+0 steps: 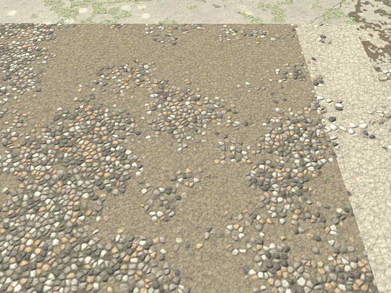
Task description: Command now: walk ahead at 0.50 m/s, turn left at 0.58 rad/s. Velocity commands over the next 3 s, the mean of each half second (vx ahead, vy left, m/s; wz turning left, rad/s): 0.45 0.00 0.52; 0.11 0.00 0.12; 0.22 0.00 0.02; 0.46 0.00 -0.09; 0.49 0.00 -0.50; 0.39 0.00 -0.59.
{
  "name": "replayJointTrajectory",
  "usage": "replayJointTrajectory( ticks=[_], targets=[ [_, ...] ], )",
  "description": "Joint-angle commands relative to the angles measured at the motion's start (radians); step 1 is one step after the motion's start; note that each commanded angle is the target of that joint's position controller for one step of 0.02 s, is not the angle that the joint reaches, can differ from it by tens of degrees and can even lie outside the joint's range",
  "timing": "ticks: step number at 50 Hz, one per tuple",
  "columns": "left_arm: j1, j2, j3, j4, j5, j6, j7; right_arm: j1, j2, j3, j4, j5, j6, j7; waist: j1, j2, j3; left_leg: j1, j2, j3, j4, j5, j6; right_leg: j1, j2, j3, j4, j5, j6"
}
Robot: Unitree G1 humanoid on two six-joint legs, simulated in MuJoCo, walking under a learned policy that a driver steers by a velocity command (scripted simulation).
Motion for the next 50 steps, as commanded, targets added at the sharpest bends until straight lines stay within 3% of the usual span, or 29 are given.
replayJointTrajectory(
  ticks=[1, 4, 8, 10, 13, 16, 17, 18, 19, 20, 21, 22, 23, 24, 26, 29, 33, 35, 37, 38, 39, 40, 41, 43, 50],
  targets=[
    [0.006, 0.131, 0.035, -0.083, 0.018, -0.010, 0.006, 0.008, -0.125, -0.036, -0.079, -0.016, -0.021, -0.013, 0.007, 0.065, -0.131, 0.252, 0.257, -0.396, -0.307, 0.160, 0.200, -0.220, -0.058, 0.056, -0.058, 0.102, 0.002],
    [-0.037, 0.093, 0.025, -0.096, 0.029, 0.011, 0.009, 0.037, -0.141, -0.040, -0.056, -0.007, -0.029, -0.030, 0.006, 0.049, -0.099, 0.174, 0.225, -0.314, -0.330, 0.262, 0.205, -0.218, -0.037, 0.034, -0.185, 0.194, 0.041],
    [-0.191, 0.054, 0.007, -0.131, 0.024, 0.004, -0.002, 0.099, -0.150, -0.044, -0.023, 0.005, -0.021, -0.049, -0.053, 0.074, -0.067, 0.160, 0.170, -0.263, -0.315, 0.190, 0.149, -0.186, 0.016, 0.032, -0.484, 0.439, 0.055],
    [-0.259, 0.051, 0.002, -0.148, 0.014, -0.003, -0.013, 0.132, -0.158, -0.047, -0.007, 0.009, -0.016, -0.054, -0.079, 0.085, -0.053, 0.159, 0.170, -0.281, -0.307, 0.135, 0.134, -0.140, 0.046, 0.027, -0.589, 0.492, 0.052],
    [-0.304, 0.078, 0.009, -0.167, 0.004, -0.016, -0.028, 0.173, -0.154, -0.047, 0.015, 0.015, -0.008, -0.057, -0.091, 0.094, -0.046, 0.225, 0.199, -0.357, -0.246, 0.098, 0.126, -0.111, 0.067, 0.050, -0.677, 0.467, 0.034],
    [-0.256, 0.108, 0.026, -0.162, 0.000, -0.027, -0.032, 0.163, -0.153, -0.049, 0.018, 0.013, 0.003, -0.061, -0.056, 0.137, -0.056, 0.283, 0.218, -0.435, -0.162, 0.130, 0.102, -0.025, 0.079, 0.053, -0.723, 0.339, -0.002],
    [-0.179, 0.118, 0.034, -0.140, 0.002, -0.031, -0.029, 0.147, -0.136, -0.044, 0.015, 0.010, 0.006, -0.060, -0.015, 0.144, -0.082, 0.285, 0.200, -0.422, -0.111, 0.181, 0.085, 0.069, 0.083, 0.027, -0.762, 0.348, -0.026],
    [-0.086, 0.148, 0.048, -0.125, 0.022, -0.037, -0.023, 0.140, -0.095, -0.030, 0.007, 0.004, 0.005, -0.058, 0.030, 0.127, -0.157, 0.258, 0.140, -0.371, 0.041, 0.266, 0.046, 0.239, 0.032, 0.052, -0.768, 0.391, -0.068],
    [0.049, 0.207, 0.059, -0.119, 0.044, -0.037, -0.016, 0.147, -0.049, -0.010, -0.020, -0.018, 0.003, -0.062, 0.074, 0.005, -0.307, 0.132, 0.066, -0.282, 0.326, 0.096, -0.005, 0.497, -0.143, 0.220, -0.725, 0.537, -0.133],
    [0.093, 0.255, 0.073, -0.080, 0.052, -0.022, -0.025, 0.308, -0.017, -0.001, -0.026, 0.011, -0.003, -0.065, -0.005, -0.356, -0.397, -0.203, -0.068, -0.193, 0.627, -0.438, -0.079, 0.751, -0.339, 0.649, -0.791, 0.552, -0.311],
    [0.075, 0.153, 0.049, -0.100, 0.016, -0.016, -0.031, 0.315, -0.118, -0.017, 0.010, 0.011, -0.002, -0.069, 0.013, -0.221, -0.346, -0.282, -0.001, -0.243, 0.744, -0.441, -0.100, 0.710, -0.342, 0.678, -0.813, 0.495, -0.298],
    [0.030, 0.098, 0.032, -0.112, 0.013, -0.008, -0.028, 0.209, -0.158, -0.030, 0.003, 0.008, 0.006, -0.069, 0.037, -0.121, -0.242, -0.293, 0.020, -0.225, 0.776, -0.373, -0.117, 0.598, -0.300, 0.503, -0.802, 0.599, -0.267],
    [-0.017, 0.078, 0.020, -0.116, 0.023, -0.001, -0.030, 0.145, -0.150, -0.030, -0.007, -0.003, 0.014, -0.072, 0.024, -0.042, -0.192, -0.263, 0.046, -0.193, 0.754, -0.332, -0.129, 0.492, -0.253, 0.380, -0.801, 0.741, -0.248],
    [-0.049, 0.060, 0.012, -0.106, 0.023, 0.003, -0.032, 0.103, -0.136, -0.031, -0.022, -0.012, 0.019, -0.071, 0.007, -0.029, -0.144, -0.243, 0.072, -0.180, 0.693, -0.309, -0.135, 0.401, -0.218, 0.299, -0.809, 0.854, -0.244],
    [-0.080, 0.043, 0.000, -0.081, 0.031, 0.002, -0.034, 0.123, -0.073, -0.019, -0.017, -0.005, 0.033, -0.065, -0.039, -0.083, -0.131, -0.132, 0.103, -0.141, 0.545, -0.274, -0.139, 0.285, -0.156, 0.189, -0.850, 0.907, -0.225],
    [-0.116, 0.089, 0.010, -0.051, 0.027, 0.012, -0.027, 0.109, -0.027, 0.000, -0.017, -0.013, 0.043, -0.068, -0.054, -0.116, -0.168, -0.009, 0.109, -0.082, 0.323, -0.182, -0.157, 0.232, -0.139, 0.107, -0.875, 0.985, -0.244],
    [-0.100, 0.118, 0.014, -0.018, 0.009, 0.037, -0.020, 0.039, -0.047, 0.000, -0.021, -0.011, 0.052, -0.063, -0.023, -0.113, -0.192, 0.107, 0.104, -0.053, 0.131, -0.017, -0.145, 0.232, -0.138, 0.075, -0.883, 0.829, -0.231],
    [-0.103, 0.115, 0.008, -0.005, 0.004, 0.047, -0.020, 0.009, -0.054, -0.005, -0.027, -0.015, 0.057, -0.061, -0.023, -0.104, -0.166, 0.156, 0.098, -0.043, 0.029, 0.023, -0.124, 0.217, -0.135, 0.084, -0.872, 0.666, -0.217],
    [-0.095, 0.086, -0.006, 0.011, -0.004, 0.052, -0.021, -0.006, -0.060, -0.008, -0.030, -0.027, 0.055, -0.061, -0.038, -0.085, -0.135, 0.254, 0.098, -0.046, -0.140, 0.140, -0.086, 0.177, -0.095, 0.085, -0.844, 0.446, -0.157],
    [-0.063, 0.059, -0.018, 0.020, 0.011, 0.049, -0.022, -0.016, -0.097, -0.014, -0.044, -0.036, 0.054, -0.067, -0.024, -0.033, -0.145, 0.331, 0.170, -0.126, -0.153, 0.303, -0.058, 0.135, -0.060, 0.069, -0.810, 0.322, -0.102],
    [0.009, 0.046, -0.023, 0.028, 0.035, 0.044, -0.026, -0.032, -0.148, -0.021, -0.061, -0.037, 0.057, -0.075, 0.031, 0.075, -0.168, 0.392, 0.253, -0.202, -0.106, 0.435, -0.005, 0.083, 0.017, 0.012, -0.757, 0.146, -0.055],
    [0.052, 0.007, -0.035, 0.039, 0.031, 0.050, -0.024, -0.065, -0.104, -0.011, -0.049, -0.032, 0.062, -0.072, 0.058, 0.164, -0.192, 0.320, 0.258, -0.205, -0.105, 0.264, 0.036, 0.140, 0.040, -0.030, -0.780, 0.074, -0.023],
    [-0.010, 0.039, -0.033, 0.037, 0.031, 0.059, -0.020, -0.100, -0.058, -0.003, -0.060, -0.026, 0.061, -0.061, 0.024, 0.128, -0.137, 0.255, 0.199, -0.178, -0.109, 0.132, 0.010, 0.161, 0.045, -0.037, -0.780, 0.121, -0.005],
    [-0.048, 0.068, -0.025, 0.040, 0.025, 0.075, -0.013, -0.087, -0.059, -0.001, -0.054, -0.034, 0.054, -0.052, 0.002, 0.090, -0.090, 0.230, 0.156, -0.147, -0.091, 0.159, -0.029, 0.140, 0.043, -0.035, -0.762, 0.173, -0.009],
    [-0.044, 0.071, -0.026, 0.070, 0.017, 0.088, -0.004, -0.070, -0.057, -0.002, -0.031, -0.025, 0.038, -0.052, 0.003, 0.050, -0.122, 0.255, 0.148, -0.137, -0.041, 0.355, -0.024, 0.203, 0.023, -0.023, -0.737, 0.294, -0.005]
  ],
)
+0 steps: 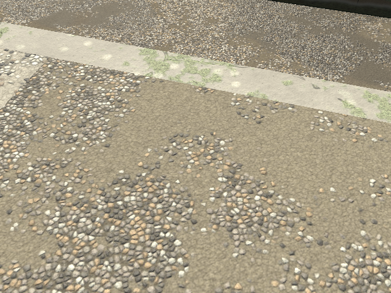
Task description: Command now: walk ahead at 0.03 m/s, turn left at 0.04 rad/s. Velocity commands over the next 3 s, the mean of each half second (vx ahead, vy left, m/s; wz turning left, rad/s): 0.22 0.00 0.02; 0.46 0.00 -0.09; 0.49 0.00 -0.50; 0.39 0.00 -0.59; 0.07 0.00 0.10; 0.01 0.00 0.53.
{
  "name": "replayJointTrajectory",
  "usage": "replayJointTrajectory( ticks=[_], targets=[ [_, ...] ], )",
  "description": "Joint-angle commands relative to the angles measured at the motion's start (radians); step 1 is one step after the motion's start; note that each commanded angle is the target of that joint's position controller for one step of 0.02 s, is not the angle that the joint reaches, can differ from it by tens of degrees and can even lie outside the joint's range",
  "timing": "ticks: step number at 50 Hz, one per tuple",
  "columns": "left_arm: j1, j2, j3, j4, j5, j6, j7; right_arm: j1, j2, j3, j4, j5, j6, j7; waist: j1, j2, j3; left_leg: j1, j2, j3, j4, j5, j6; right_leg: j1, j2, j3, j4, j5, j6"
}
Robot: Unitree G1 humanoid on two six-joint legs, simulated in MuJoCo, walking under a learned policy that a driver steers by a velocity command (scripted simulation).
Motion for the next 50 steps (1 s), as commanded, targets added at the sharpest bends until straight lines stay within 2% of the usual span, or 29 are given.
replayJointTrajectory(
  ticks=[1, 5, 7, 9, 11, 13, 15, 16, 17, 18, 19, 20, 21, 24, 26, 28, 32, 34, 35, 36, 37, 38, 39, 40, 41, 42, 44, 47, 50],
  targets=[
    [0.012, 0.113, 0.027, -0.029, -0.004, -0.001, 0.008, -0.007, -0.124, -0.035, -0.053, 0.002, -0.014, -0.002, -0.003, 0.042, -0.085, 0.138, 0.082, -0.087, -0.047, 0.439, 0.063, -0.044, -0.038, 0.031, -0.051, 0.234, -0.007],
    [0.007, 0.112, 0.028, -0.004, -0.006, 0.010, 0.015, -0.011, -0.119, -0.036, -0.032, 0.002, -0.015, -0.001, -0.001, 0.025, -0.079, 0.130, 0.076, -0.082, -0.055, 0.421, 0.064, -0.025, -0.040, 0.031, -0.056, 0.229, -0.003],
    [0.026, 0.103, 0.027, 0.019, -0.007, 0.017, 0.018, 0.012, -0.120, -0.039, -0.007, 0.006, -0.010, -0.003, 0.002, 0.034, -0.082, 0.123, 0.054, -0.069, -0.075, 0.170, 0.071, -0.032, -0.013, 0.001, -0.051, 0.044, -0.009],
    [0.018, 0.105, 0.030, 0.022, -0.014, 0.015, 0.020, 0.042, -0.151, -0.052, 0.006, 0.014, -0.007, -0.005, -0.014, 0.052, -0.013, 0.069, 0.067, -0.119, -0.128, -0.220, 0.106, -0.120, 0.010, -0.021, 0.001, -0.146, -0.031],
    [-0.002, 0.085, 0.027, 0.007, -0.021, -0.007, 0.020, 0.095, -0.168, -0.057, 0.024, 0.017, -0.021, -0.006, -0.032, 0.122, 0.051, 0.045, 0.152, -0.275, -0.235, -0.447, 0.163, -0.212, 0.024, -0.027, 0.095, -0.174, -0.048],
    [-0.001, 0.082, 0.028, 0.001, -0.031, -0.039, 0.014, 0.131, -0.178, -0.060, 0.044, 0.023, -0.042, -0.005, -0.029, 0.181, 0.060, 0.061, 0.238, -0.429, -0.300, -0.471, 0.217, -0.243, 0.019, -0.002, 0.150, -0.148, -0.085],
    [0.069, 0.091, 0.033, 0.032, -0.034, -0.064, 0.002, 0.053, -0.167, -0.055, 0.027, 0.027, -0.053, -0.005, 0.025, 0.168, 0.044, -0.007, 0.216, -0.373, -0.268, -0.371, 0.189, -0.122, -0.004, 0.028, 0.047, -0.109, -0.138],
    [0.148, 0.104, 0.038, 0.068, -0.034, -0.074, -0.004, -0.045, -0.142, -0.047, -0.004, 0.031, -0.054, -0.004, 0.076, 0.121, 0.049, -0.085, 0.154, -0.258, -0.194, -0.271, 0.142, -0.016, -0.030, 0.072, -0.061, -0.090, -0.165],
    [0.235, 0.166, 0.057, 0.109, -0.033, -0.080, -0.003, -0.110, -0.088, -0.034, -0.040, 0.034, -0.065, -0.001, 0.098, -0.041, 0.056, -0.221, 0.030, -0.066, 0.016, -0.141, 0.066, 0.114, -0.116, 0.230, -0.163, -0.137, -0.196],
    [0.291, 0.250, 0.080, 0.125, -0.034, -0.081, -0.005, -0.126, -0.080, -0.031, -0.068, 0.035, -0.086, -0.001, 0.099, -0.231, 0.068, -0.408, -0.054, 0.069, 0.227, -0.098, 0.009, 0.266, -0.268, 0.489, -0.272, -0.048, -0.256],
    [0.312, 0.219, 0.075, 0.120, -0.020, -0.080, -0.004, -0.136, -0.140, -0.047, -0.064, 0.041, -0.101, -0.003, 0.120, -0.211, 0.100, -0.578, -0.025, 0.040, 0.384, -0.298, -0.003, 0.344, -0.359, 0.594, -0.287, 0.129, -0.308],
    [0.316, 0.181, 0.065, 0.115, -0.013, -0.084, -0.004, -0.102, -0.136, -0.049, -0.053, 0.048, -0.109, 0.002, 0.094, -0.133, 0.091, -0.651, 0.017, 0.000, 0.498, -0.295, 0.007, 0.401, -0.366, 0.573, -0.258, 0.236, -0.310],
    [0.309, 0.162, 0.060, 0.107, -0.015, -0.085, -0.006, -0.078, -0.116, -0.044, -0.041, 0.050, -0.110, 0.009, 0.078, -0.100, 0.070, -0.699, 0.047, -0.002, 0.549, -0.236, 0.017, 0.444, -0.349, 0.513, -0.247, 0.298, -0.291],
    [0.278, 0.110, 0.041, 0.098, -0.019, -0.061, 0.000, -0.112, -0.085, -0.037, -0.049, 0.040, -0.108, 0.034, 0.060, -0.091, 0.069, -0.638, 0.092, 0.043, 0.451, -0.055, 0.018, 0.369, -0.266, 0.308, -0.304, 0.404, -0.217],
    [0.248, 0.110, 0.036, 0.082, -0.016, -0.049, 0.011, -0.159, -0.040, -0.020, -0.064, 0.035, -0.106, 0.052, 0.059, -0.098, 0.081, -0.483, 0.067, 0.094, 0.299, 0.079, 0.001, 0.225, -0.197, 0.192, -0.346, 0.413, -0.193],
    [0.255, 0.147, 0.044, 0.078, -0.016, -0.052, 0.021, -0.214, -0.023, -0.009, -0.083, 0.036, -0.104, 0.059, 0.066, -0.106, 0.093, -0.321, 0.035, 0.120, 0.140, 0.196, -0.003, 0.108, -0.170, 0.134, -0.392, 0.389, -0.184],
    [0.278, 0.184, 0.061, 0.091, -0.038, -0.063, 0.022, -0.222, -0.099, -0.028, -0.095, 0.043, -0.099, 0.054, 0.031, -0.126, 0.103, -0.218, 0.024, 0.090, 0.008, 0.233, 0.037, 0.161, -0.233, 0.127, -0.378, 0.479, -0.169],
    [0.272, 0.198, 0.069, 0.092, -0.036, -0.056, 0.021, -0.134, -0.144, -0.050, -0.073, 0.037, -0.097, 0.046, -0.035, -0.137, 0.024, -0.076, -0.012, 0.111, -0.011, 0.203, 0.077, 0.209, -0.236, 0.092, -0.231, 0.805, -0.142],
    [0.269, 0.190, 0.068, 0.090, -0.030, -0.048, 0.022, 0.004, -0.176, -0.070, -0.028, 0.037, -0.093, 0.039, -0.106, -0.126, -0.062, 0.103, -0.038, 0.129, -0.019, 0.196, 0.106, 0.179, -0.203, 0.060, -0.066, 0.926, -0.121],
    [0.261, 0.177, 0.062, 0.077, -0.018, -0.045, 0.023, 0.174, -0.209, -0.088, 0.020, 0.038, -0.087, 0.027, -0.181, -0.101, -0.158, 0.367, 0.027, 0.059, 0.006, 0.185, 0.140, 0.013, -0.167, 0.046, 0.158, 0.823, -0.091],
    [0.358, 0.053, 0.029, 0.048, -0.008, -0.055, 0.018, 0.298, -0.305, -0.106, 0.048, 0.011, -0.082, 0.020, -0.153, 0.157, -0.335, 0.717, 0.302, -0.382, -0.060, -0.038, 0.273, -0.327, -0.015, 0.013, 0.576, 0.315, -0.034],
    [0.360, 0.050, 0.025, 0.059, -0.025, -0.080, 0.009, 0.303, -0.254, -0.085, 0.061, 0.018, -0.083, 0.027, -0.141, 0.261, -0.419, 0.694, 0.405, -0.741, -0.282, -0.223, 0.328, -0.438, 0.055, 0.145, 0.776, -0.208, -0.036],
    [0.258, 0.143, 0.055, 0.019, -0.055, -0.096, 0.002, 0.205, -0.204, -0.065, 0.058, 0.027, -0.090, 0.032, -0.123, 0.197, -0.213, 0.532, 0.370, -0.641, -0.324, -0.297, 0.277, -0.542, -0.007, 0.155, 0.843, -0.164, -0.052],
    [0.183, 0.151, 0.057, -0.002, -0.067, -0.100, 0.003, 0.129, -0.173, -0.056, 0.052, 0.027, -0.095, 0.032, -0.095, 0.127, -0.097, 0.372, 0.342, -0.479, -0.341, -0.222, 0.245, -0.541, -0.059, 0.126, 0.819, -0.078, -0.069],
    [0.163, 0.132, 0.058, -0.004, -0.057, -0.096, 0.009, 0.070, -0.147, -0.049, 0.055, 0.018, -0.103, 0.036, -0.057, 0.067, -0.040, 0.234, 0.302, -0.359, -0.370, -0.107, 0.223, -0.497, -0.098, 0.112, 0.762, -0.005, -0.069],
    [0.187, 0.118, 0.064, 0.007, -0.046, -0.081, 0.014, 0.029, -0.118, -0.043, 0.057, 0.007, -0.115, 0.040, -0.018, 0.087, -0.027, 0.148, 0.261, -0.260, -0.394, -0.021, 0.201, -0.429, -0.131, 0.122, 0.713, 0.042, -0.068],
    [0.231, 0.075, 0.062, 0.024, -0.044, -0.047, 0.019, 0.009, -0.102, -0.042, 0.082, 0.005, -0.131, 0.043, 0.015, 0.104, -0.016, 0.050, 0.240, -0.155, -0.444, 0.037, 0.201, -0.357, -0.142, 0.127, 0.679, 0.066, -0.057],
    [0.155, 0.081, 0.071, -0.015, -0.038, -0.025, 0.027, 0.039, -0.134, -0.051, 0.123, -0.003, -0.144, 0.030, 0.015, 0.076, 0.037, 0.031, 0.248, -0.065, -0.494, 0.079, 0.214, -0.455, -0.139, 0.157, 0.599, 0.161, -0.034],
    [0.084, 0.082, 0.076, -0.041, -0.032, -0.034, 0.018, 0.076, -0.151, -0.053, 0.149, -0.005, -0.142, 0.012, -0.004, 0.047, 0.047, 0.104, 0.246, 0.017, -0.496, 0.158, 0.203, -0.538, -0.118, 0.177, 0.458, 0.328, -0.022]
  ],
)
Over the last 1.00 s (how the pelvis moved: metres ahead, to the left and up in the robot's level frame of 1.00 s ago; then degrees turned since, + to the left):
0.36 0.01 0.00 17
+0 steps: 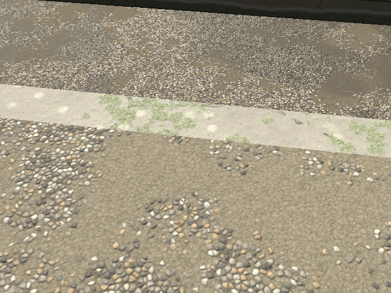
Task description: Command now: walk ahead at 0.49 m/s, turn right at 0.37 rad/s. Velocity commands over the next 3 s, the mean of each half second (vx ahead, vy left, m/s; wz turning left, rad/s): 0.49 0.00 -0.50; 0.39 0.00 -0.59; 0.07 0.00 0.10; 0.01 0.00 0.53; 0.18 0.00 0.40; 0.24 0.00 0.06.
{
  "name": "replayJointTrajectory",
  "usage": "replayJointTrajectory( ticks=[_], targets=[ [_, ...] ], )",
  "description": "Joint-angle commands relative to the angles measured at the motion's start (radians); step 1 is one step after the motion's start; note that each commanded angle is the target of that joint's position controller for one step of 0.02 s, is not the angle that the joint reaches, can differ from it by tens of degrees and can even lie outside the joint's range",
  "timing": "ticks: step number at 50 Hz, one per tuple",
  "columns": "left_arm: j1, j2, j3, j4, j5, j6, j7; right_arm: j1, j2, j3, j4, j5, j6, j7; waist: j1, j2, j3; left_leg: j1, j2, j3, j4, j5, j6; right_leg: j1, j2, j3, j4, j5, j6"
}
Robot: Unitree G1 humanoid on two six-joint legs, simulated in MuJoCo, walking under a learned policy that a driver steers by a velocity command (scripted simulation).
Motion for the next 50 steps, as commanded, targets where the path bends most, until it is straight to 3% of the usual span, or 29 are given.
replayJointTrajectory(
  ticks=[1, 7, 10, 12, 13, 14, 15, 16, 17, 18, 19, 20, 21, 23, 26, 29, 32, 36, 37, 38, 39, 40, 41, 42, 43, 44, 46, 48, 50],
  targets=[
    [0.024, 0.045, 0.014, -0.042, 0.006, -0.007, -0.010, -0.090, -0.137, -0.025, -0.062, -0.001, -0.022, -0.018, 0.041, 0.081, 0.055, -0.081, 0.292, -0.116, -0.188, 0.082, 0.131, -0.012, -0.017, 0.041, -0.122, 0.175, 0.011],
    [-0.178, 0.004, -0.013, -0.138, 0.007, -0.016, -0.049, 0.010, -0.174, -0.032, -0.015, 0.016, 0.008, -0.032, -0.047, 0.051, 0.104, 0.099, 0.328, -0.003, -0.154, 0.167, 0.107, -0.049, -0.007, -0.068, -0.366, 0.211, -0.008],
    [-0.214, 0.018, -0.011, -0.192, 0.004, -0.014, -0.071, 0.026, -0.195, -0.040, -0.005, 0.028, 0.037, -0.031, -0.044, 0.071, 0.099, 0.209, 0.358, 0.026, -0.059, 0.332, 0.087, -0.050, 0.020, -0.122, -0.414, 0.063, -0.044],
    [-0.148, 0.056, 0.007, -0.205, 0.002, -0.010, -0.078, -0.001, -0.225, -0.048, -0.018, 0.030, 0.053, -0.037, 0.008, 0.118, 0.026, 0.228, 0.355, 0.061, 0.098, 0.713, 0.061, 0.094, 0.089, -0.190, -0.414, -0.042, -0.083],
    [-0.031, 0.094, 0.030, -0.184, 0.000, -0.008, -0.077, -0.017, -0.232, -0.050, -0.025, 0.029, 0.063, -0.042, 0.077, 0.128, -0.046, 0.202, 0.335, 0.085, 0.268, 0.856, 0.041, 0.252, 0.138, -0.216, -0.433, -0.055, -0.111],
    [0.142, 0.160, 0.067, -0.142, -0.004, -0.005, -0.064, -0.022, -0.219, -0.042, -0.035, 0.028, 0.066, -0.047, 0.163, 0.099, -0.140, 0.077, 0.291, 0.108, 0.505, 0.811, 0.002, 0.521, 0.171, -0.193, -0.488, -0.002, -0.153],
    [0.267, 0.271, 0.102, -0.121, -0.004, 0.006, -0.038, 0.014, -0.147, -0.016, -0.072, 0.004, 0.051, -0.045, 0.174, -0.075, -0.251, -0.262, 0.211, 0.117, 0.861, 0.366, -0.054, 0.865, -0.044, 0.171, -0.509, -0.039, -0.254],
    [0.220, 0.300, 0.095, -0.154, -0.003, -0.005, -0.041, 0.041, -0.063, 0.016, -0.109, 0.003, 0.008, -0.028, 0.095, -0.210, -0.377, -0.591, -0.003, -0.083, 1.146, -0.402, -0.095, 1.090, -0.243, 0.735, -0.694, -0.155, -0.433],
    [0.231, 0.208, 0.068, -0.157, 0.008, -0.013, -0.046, -0.072, -0.157, -0.006, -0.127, 0.040, -0.030, -0.011, 0.159, -0.094, -0.356, -0.703, 0.061, -0.231, 1.181, -0.365, -0.064, 1.091, -0.225, 0.680, -0.744, -0.168, -0.381],
    [0.195, 0.161, 0.055, -0.158, 0.011, -0.020, -0.043, -0.130, -0.164, -0.006, -0.149, 0.062, -0.048, -0.004, 0.146, -0.057, -0.229, -0.733, 0.106, -0.216, 1.130, -0.285, -0.038, 0.971, -0.185, 0.512, -0.737, -0.107, -0.335],
    [0.123, 0.139, 0.048, -0.170, 0.011, -0.023, -0.042, -0.137, -0.150, -0.004, -0.143, 0.045, -0.054, -0.011, 0.093, 0.041, -0.141, -0.685, 0.152, -0.209, 1.021, -0.214, -0.034, 0.808, -0.136, 0.391, -0.744, -0.008, -0.298],
    [0.063, 0.100, 0.036, -0.189, 0.015, -0.024, -0.039, -0.135, -0.166, -0.015, -0.132, 0.023, -0.045, -0.017, 0.058, 0.040, -0.097, -0.616, 0.181, -0.207, 0.934, -0.175, -0.040, 0.692, -0.102, 0.309, -0.762, 0.090, -0.277],
    [0.033, 0.091, 0.030, -0.208, 0.025, -0.023, -0.036, -0.117, -0.165, -0.019, -0.130, 0.017, -0.031, -0.015, 0.029, 0.021, -0.077, -0.559, 0.191, -0.210, 0.903, -0.150, -0.049, 0.614, -0.080, 0.281, -0.788, 0.139, -0.277],
    [0.032, 0.113, 0.035, -0.214, 0.018, -0.028, -0.028, -0.099, -0.141, -0.017, -0.134, 0.005, -0.008, -0.015, 0.009, 0.022, -0.062, -0.527, 0.184, -0.191, 0.825, -0.118, -0.086, 0.532, -0.062, 0.235, -0.815, 0.230, -0.290],
    [0.071, 0.149, 0.046, -0.208, 0.010, -0.027, -0.008, -0.202, -0.115, -0.007, -0.171, -0.001, 0.003, -0.020, 0.032, 0.011, -0.018, -0.539, 0.156, -0.172, 0.610, 0.041, -0.131, 0.468, -0.019, 0.164, -0.831, 0.239, -0.267],
    [0.107, 0.154, 0.049, -0.199, 0.005, -0.018, 0.001, -0.309, -0.091, 0.004, -0.201, 0.007, -0.004, -0.011, 0.076, -0.028, -0.005, -0.456, 0.103, -0.161, 0.373, 0.236, -0.134, 0.428, 0.028, 0.130, -0.813, 0.125, -0.214],
    [0.152, 0.155, 0.052, -0.179, -0.001, -0.013, 0.001, -0.367, -0.114, -0.001, -0.229, 0.023, -0.013, -0.002, 0.097, -0.046, -0.001, -0.412, 0.080, -0.183, 0.281, 0.276, -0.122, 0.462, 0.002, 0.193, -0.778, 0.049, -0.194],
    [0.145, 0.145, 0.054, -0.180, 0.002, 0.001, 0.011, -0.313, -0.169, -0.023, -0.223, 0.025, -0.031, 0.007, 0.054, -0.085, -0.014, -0.348, 0.079, -0.207, 0.224, 0.130, -0.075, 0.569, -0.044, 0.302, -0.652, 0.061, -0.166],
    [0.131, 0.131, 0.049, -0.186, 0.004, 0.005, 0.011, -0.241, -0.180, -0.033, -0.203, 0.022, -0.036, 0.004, 0.015, -0.090, -0.041, -0.250, 0.070, -0.186, 0.190, 0.116, -0.053, 0.563, -0.017, 0.301, -0.591, 0.103, -0.149],
    [0.120, 0.091, 0.034, -0.200, 0.009, 0.007, 0.008, -0.142, -0.214, -0.047, -0.188, 0.003, -0.041, -0.002, -0.037, -0.066, -0.122, -0.072, 0.126, -0.219, 0.185, 0.139, -0.013, 0.525, 0.051, 0.256, -0.417, 0.150, -0.108],
    [0.138, 0.039, 0.014, -0.229, 0.031, 0.009, 0.011, -0.008, -0.278, -0.061, -0.182, -0.013, -0.038, -0.011, -0.070, 0.080, -0.278, 0.189, 0.310, -0.397, 0.220, 0.245, 0.037, 0.386, 0.142, 0.152, -0.116, -0.073, -0.056],
    [0.306, 0.010, 0.005, -0.255, -0.003, 0.002, 0.012, 0.013, -0.325, -0.070, -0.156, -0.021, -0.022, -0.002, 0.029, 0.456, -0.361, 0.427, 0.508, -0.853, 0.130, 0.227, 0.207, 0.045, 0.243, 0.083, 0.173, -0.537, 0.004],
    [0.304, 0.127, 0.026, -0.213, -0.007, 0.008, 0.017, -0.032, -0.211, -0.045, -0.190, 0.004, -0.015, 0.001, 0.009, 0.289, -0.298, 0.372, 0.496, -0.827, 0.122, 0.186, 0.186, -0.028, 0.160, 0.129, 0.290, -0.496, 0.027],
    [0.197, 0.173, 0.041, -0.225, -0.002, 0.020, 0.018, -0.079, -0.150, -0.028, -0.207, 0.007, -0.005, -0.004, -0.016, 0.184, -0.199, 0.255, 0.456, -0.623, 0.135, 0.293, 0.151, -0.037, 0.134, 0.094, 0.309, -0.425, 0.042],
    [0.143, 0.172, 0.045, -0.234, 0.007, 0.032, 0.022, -0.124, -0.134, -0.019, -0.211, 0.000, 0.006, -0.005, -0.001, 0.105, -0.146, 0.138, 0.411, -0.485, 0.135, 0.439, 0.134, 0.003, 0.100, 0.058, 0.287, -0.378, 0.056],
    [0.114, 0.165, 0.051, -0.248, 0.014, 0.041, 0.023, -0.151, -0.122, -0.016, -0.202, 0.001, 0.014, -0.007, 0.016, 0.101, -0.099, 0.047, 0.374, -0.396, 0.128, 0.527, 0.131, 0.023, 0.073, 0.042, 0.242, -0.353, 0.062],
    [0.133, 0.104, 0.041, -0.259, 0.000, 0.063, 0.018, -0.167, -0.134, -0.019, -0.182, -0.007, 0.015, -0.011, 0.044, 0.164, -0.073, -0.064, 0.325, -0.277, 0.071, 0.548, 0.130, 0.102, 0.051, -0.003, 0.166, -0.312, 0.064],
    [0.102, 0.073, 0.032, -0.286, 0.000, 0.074, 0.019, -0.181, -0.166, -0.030, -0.168, -0.005, 0.019, -0.019, 0.045, 0.175, -0.068, -0.067, 0.341, -0.226, 0.032, 0.585, 0.161, 0.085, 0.043, -0.025, 0.085, -0.268, 0.074],
    [0.073, 0.068, 0.029, -0.300, 0.005, 0.077, 0.014, -0.190, -0.183, -0.037, -0.163, 0.001, 0.031, -0.026, 0.039, 0.154, -0.101, -0.029, 0.360, -0.181, 0.021, 0.600, 0.176, 0.092, 0.033, -0.032, 0.004, -0.180, 0.077]
  ],
)
Over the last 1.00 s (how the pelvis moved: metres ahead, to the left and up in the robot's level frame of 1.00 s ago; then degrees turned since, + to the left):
0.33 0.04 0.01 -5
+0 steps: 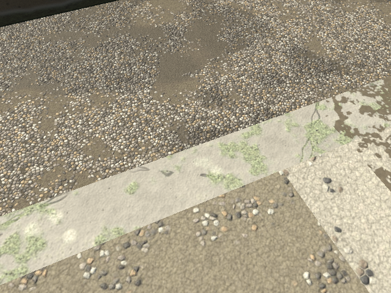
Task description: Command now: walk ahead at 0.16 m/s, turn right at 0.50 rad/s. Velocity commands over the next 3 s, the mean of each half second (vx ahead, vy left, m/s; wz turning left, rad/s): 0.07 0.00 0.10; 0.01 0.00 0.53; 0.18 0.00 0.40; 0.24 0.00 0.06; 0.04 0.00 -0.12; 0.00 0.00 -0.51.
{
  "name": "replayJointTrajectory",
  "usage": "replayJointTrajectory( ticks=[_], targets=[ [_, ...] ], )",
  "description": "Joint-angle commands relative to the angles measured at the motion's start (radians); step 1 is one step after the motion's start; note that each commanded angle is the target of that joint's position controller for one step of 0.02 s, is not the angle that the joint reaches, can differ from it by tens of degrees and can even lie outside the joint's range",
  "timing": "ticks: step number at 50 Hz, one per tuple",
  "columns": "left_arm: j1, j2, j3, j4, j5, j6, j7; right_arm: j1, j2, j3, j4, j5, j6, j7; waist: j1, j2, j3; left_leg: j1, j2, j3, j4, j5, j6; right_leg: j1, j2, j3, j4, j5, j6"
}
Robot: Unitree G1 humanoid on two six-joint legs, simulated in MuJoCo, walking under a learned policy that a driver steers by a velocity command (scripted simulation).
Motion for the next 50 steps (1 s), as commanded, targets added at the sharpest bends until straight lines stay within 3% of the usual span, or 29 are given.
replayJointTrajectory(
  ticks=[1, 5, 7, 9, 10, 11, 12, 13, 14, 15, 17, 19, 23, 26, 27, 28, 29, 30, 31, 32, 33, 36, 38, 42, 46, 50],
  targets=[
    [0.039, 0.026, 0.004, -0.073, 0.007, -0.002, -0.007, -0.046, -0.170, -0.043, -0.052, 0.008, 0.004, -0.013, 0.014, 0.142, -0.172, 0.144, 0.287, -0.140, -0.126, 0.595, 0.204, 0.033, -0.040, 0.015, -0.111, 0.126, 0.005],
    [-0.028, -0.005, -0.012, -0.078, 0.022, -0.011, -0.020, -0.042, -0.163, -0.030, -0.012, 0.026, 0.018, 0.004, 0.004, 0.132, -0.170, 0.109, 0.247, -0.088, -0.117, 0.545, 0.188, 0.196, -0.011, -0.013, -0.346, 0.209, -0.021],
    [-0.046, 0.002, -0.011, -0.073, 0.027, -0.014, -0.023, -0.032, -0.161, -0.022, 0.011, 0.037, 0.018, 0.021, 0.004, 0.134, -0.158, 0.127, 0.239, -0.114, -0.083, 0.503, 0.173, 0.259, 0.007, -0.026, -0.475, 0.227, -0.033],
    [-0.012, 0.022, 0.000, -0.055, 0.029, -0.024, -0.023, -0.045, -0.159, -0.015, 0.025, 0.057, 0.020, 0.029, 0.039, 0.145, -0.148, 0.102, 0.206, -0.134, -0.014, 0.403, 0.125, 0.396, 0.031, -0.048, -0.693, 0.369, -0.065],
    [-0.008, 0.071, 0.010, -0.058, 0.036, -0.029, -0.016, 0.003, -0.129, -0.004, 0.038, 0.048, 0.016, 0.031, 0.028, 0.110, -0.166, 0.054, 0.165, -0.135, 0.024, 0.300, 0.064, 0.515, -0.029, 0.016, -0.743, 0.557, -0.090],
    [0.007, 0.145, 0.023, -0.076, 0.052, -0.027, -0.002, 0.046, -0.093, 0.012, 0.027, 0.009, 0.009, 0.036, -0.004, 0.001, -0.246, -0.036, 0.101, -0.105, 0.110, 0.022, 0.001, 0.669, -0.194, 0.144, -0.648, 0.911, -0.146],
    [-0.028, 0.128, 0.018, -0.075, 0.049, -0.012, 0.005, 0.125, -0.060, 0.022, 0.042, 0.010, 0.015, 0.034, -0.035, -0.137, -0.287, -0.112, 0.058, -0.072, 0.163, -0.267, -0.050, 0.695, -0.299, 0.210, -0.628, 0.866, -0.259],
    [-0.059, 0.081, 0.010, -0.075, 0.041, -0.009, -0.001, 0.064, -0.091, 0.018, 0.031, 0.024, 0.028, 0.026, -0.007, -0.143, -0.262, -0.106, 0.053, -0.083, 0.189, -0.273, -0.067, 0.618, -0.271, 0.206, -0.660, 0.690, -0.274],
    [-0.073, 0.084, 0.014, -0.068, 0.038, -0.010, -0.003, 0.018, -0.127, 0.007, 0.014, 0.031, 0.040, 0.019, 0.002, -0.144, -0.217, -0.136, 0.041, -0.071, 0.223, -0.233, -0.069, 0.583, -0.239, 0.182, -0.683, 0.579, -0.249],
    [-0.078, 0.101, 0.020, -0.065, 0.038, -0.010, 0.000, 0.009, -0.139, -0.001, 0.015, 0.033, 0.055, 0.011, 0.006, -0.146, -0.195, -0.154, 0.034, -0.066, 0.264, -0.226, -0.070, 0.553, -0.241, 0.174, -0.700, 0.537, -0.241],
    [-0.089, 0.119, 0.029, -0.060, 0.037, -0.018, 0.009, 0.035, -0.158, -0.017, 0.014, 0.030, 0.086, 0.005, 0.009, -0.168, -0.167, -0.162, 0.042, -0.081, 0.454, -0.348, -0.077, 0.473, -0.303, 0.185, -0.732, 0.572, -0.279],
    [-0.105, 0.107, 0.028, -0.047, 0.031, -0.026, 0.015, 0.053, -0.146, -0.030, 0.007, 0.041, 0.108, 0.003, 0.000, -0.132, -0.147, -0.193, 0.062, -0.101, 0.608, -0.427, -0.083, 0.425, -0.333, 0.153, -0.749, 0.600, -0.302],
    [-0.192, 0.097, 0.032, -0.026, 0.023, -0.029, 0.014, 0.046, -0.106, -0.031, -0.015, 0.036, 0.131, 0.009, -0.019, -0.106, -0.145, -0.101, 0.075, -0.076, 0.481, -0.284, -0.073, 0.363, -0.286, 0.022, -0.731, 0.520, -0.252],
    [-0.209, 0.097, 0.035, -0.001, 0.002, -0.016, 0.015, 0.103, -0.105, -0.041, -0.011, 0.032, 0.129, 0.027, -0.051, -0.084, -0.168, 0.029, 0.022, -0.004, 0.238, -0.089, -0.034, 0.347, -0.260, -0.052, -0.624, 0.420, -0.188],
    [-0.170, 0.072, 0.032, 0.022, -0.003, -0.011, 0.015, 0.116, -0.124, -0.050, -0.010, 0.021, 0.125, 0.026, -0.044, -0.014, -0.142, 0.074, 0.005, -0.034, 0.128, 0.010, -0.002, 0.297, -0.214, -0.105, -0.523, 0.275, -0.124],
    [-0.108, 0.025, 0.022, 0.029, 0.026, -0.004, 0.014, 0.109, -0.235, -0.075, -0.036, 0.014, 0.117, 0.009, -0.001, 0.262, -0.103, 0.147, 0.187, -0.334, -0.010, 0.298, 0.080, 0.112, -0.095, -0.216, -0.255, 0.012, -0.016],
    [-0.209, 0.025, 0.015, -0.030, 0.033, -0.004, 0.023, 0.109, -0.326, -0.085, -0.070, -0.016, 0.100, 0.014, -0.042, 0.404, -0.085, 0.113, 0.392, -0.646, -0.094, 0.483, 0.280, -0.061, 0.050, -0.107, -0.016, -0.314, 0.021],
    [-0.245, 0.061, 0.025, -0.030, 0.026, -0.006, 0.030, 0.115, -0.304, -0.077, -0.077, -0.035, 0.076, 0.023, -0.068, 0.259, -0.122, 0.108, 0.380, -0.633, -0.106, 0.382, 0.312, -0.076, 0.033, 0.008, 0.102, -0.300, 0.004],
    [-0.233, 0.075, 0.032, -0.020, 0.018, -0.007, 0.034, 0.077, -0.276, -0.070, -0.081, -0.021, 0.061, 0.020, -0.039, 0.205, -0.105, 0.116, 0.326, -0.557, -0.088, 0.307, 0.262, -0.090, 0.017, 0.033, 0.122, -0.213, -0.014],
    [-0.206, 0.081, 0.039, 0.006, 0.024, -0.008, 0.042, 0.031, -0.251, -0.065, -0.086, 0.005, 0.058, 0.011, -0.014, 0.148, -0.101, 0.134, 0.279, -0.500, -0.071, 0.247, 0.207, -0.103, 0.000, 0.041, 0.103, -0.124, -0.016],
    [-0.193, 0.093, 0.045, 0.019, 0.029, -0.006, 0.048, 0.004, -0.217, -0.054, -0.092, 0.026, 0.062, 0.000, -0.004, 0.150, -0.105, 0.145, 0.258, -0.471, -0.063, 0.255, 0.178, -0.101, -0.009, 0.049, 0.085, -0.068, -0.011],
    [-0.155, 0.066, 0.041, 0.038, 0.019, -0.013, 0.041, 0.028, -0.190, -0.044, -0.103, 0.027, 0.069, -0.019, 0.002, 0.148, -0.158, 0.187, 0.216, -0.429, -0.057, 0.321, 0.166, -0.054, 0.016, 0.048, 0.087, 0.033, 0.006],
    [-0.175, 0.048, 0.033, 0.035, 0.020, -0.020, 0.039, 0.047, -0.198, -0.047, -0.112, 0.028, 0.071, -0.029, -0.010, 0.130, -0.166, 0.237, 0.212, -0.439, -0.055, 0.336, 0.172, -0.068, 0.028, 0.052, 0.014, 0.056, 0.018],
    [-0.187, 0.047, 0.028, 0.035, 0.017, -0.029, 0.033, 0.053, -0.214, -0.056, -0.123, 0.033, 0.085, -0.042, -0.018, 0.162, -0.146, 0.235, 0.193, -0.480, -0.064, 0.209, 0.174, -0.034, 0.038, 0.066, -0.169, 0.069, 0.045],
    [-0.189, 0.051, 0.025, 0.040, 0.014, -0.042, 0.020, 0.029, -0.226, -0.064, -0.142, 0.030, 0.095, -0.039, -0.024, 0.185, -0.120, 0.151, 0.171, -0.532, -0.067, 0.114, 0.183, 0.062, 0.056, 0.071, -0.298, 0.058, 0.049],
    [-0.174, 0.062, 0.025, 0.044, 0.009, -0.063, 0.004, 0.000, -0.228, -0.068, -0.161, 0.031, 0.105, -0.031, -0.023, 0.195, -0.138, 0.137, 0.162, -0.600, -0.033, 0.199, 0.189, 0.149, 0.075, 0.074, -0.393, 0.031, 0.034]
  ],
)
Over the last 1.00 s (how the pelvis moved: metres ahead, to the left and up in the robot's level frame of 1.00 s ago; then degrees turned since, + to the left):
0.54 -0.11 0.00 -34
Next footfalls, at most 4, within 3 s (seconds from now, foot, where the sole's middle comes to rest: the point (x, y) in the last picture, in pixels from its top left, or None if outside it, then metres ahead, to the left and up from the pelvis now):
0.20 right None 0.16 -0.15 -0.78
0.54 left None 0.09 0.11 -0.78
1.12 right None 0.19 -0.09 -0.78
1.54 left None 0.10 0.18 -0.78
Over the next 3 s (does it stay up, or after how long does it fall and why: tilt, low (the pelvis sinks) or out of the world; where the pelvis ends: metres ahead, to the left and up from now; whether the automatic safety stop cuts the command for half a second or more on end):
stays up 0.25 0.25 0.00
